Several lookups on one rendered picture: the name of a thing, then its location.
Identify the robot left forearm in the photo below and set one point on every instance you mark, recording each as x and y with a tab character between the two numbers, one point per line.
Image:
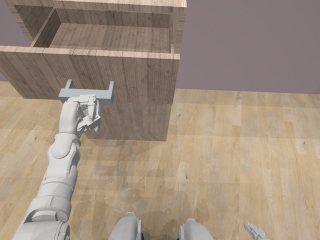
53	200

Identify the robot right hand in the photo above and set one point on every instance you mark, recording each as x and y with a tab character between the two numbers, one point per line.
256	232

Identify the right robot shin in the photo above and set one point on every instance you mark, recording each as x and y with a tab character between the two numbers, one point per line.
190	220

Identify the handle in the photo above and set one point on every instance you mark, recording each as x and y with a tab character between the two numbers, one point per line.
105	97

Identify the left robot upper arm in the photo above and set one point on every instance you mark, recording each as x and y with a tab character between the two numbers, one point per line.
44	230

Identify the drawer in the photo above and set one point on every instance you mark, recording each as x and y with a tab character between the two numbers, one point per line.
93	47

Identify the robot left hand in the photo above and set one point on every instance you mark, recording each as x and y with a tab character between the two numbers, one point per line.
72	115

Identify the left robot thigh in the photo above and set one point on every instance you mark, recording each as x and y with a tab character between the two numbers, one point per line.
127	228

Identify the cabinet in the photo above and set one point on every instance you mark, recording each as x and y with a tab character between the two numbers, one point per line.
122	120

